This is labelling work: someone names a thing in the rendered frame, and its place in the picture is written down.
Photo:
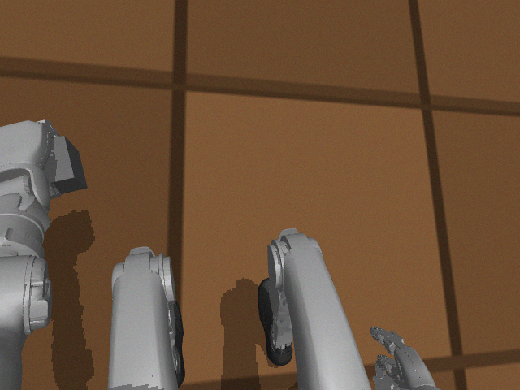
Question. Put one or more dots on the left robot hand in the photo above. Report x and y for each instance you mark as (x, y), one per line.
(28, 142)

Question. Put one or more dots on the cube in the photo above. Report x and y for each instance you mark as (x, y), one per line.
(64, 167)

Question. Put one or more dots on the right robot hand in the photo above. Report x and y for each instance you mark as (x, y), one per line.
(406, 372)

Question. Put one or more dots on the right robot foot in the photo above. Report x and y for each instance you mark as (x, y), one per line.
(279, 357)

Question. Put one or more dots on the left robot arm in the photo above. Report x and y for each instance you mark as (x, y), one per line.
(25, 289)

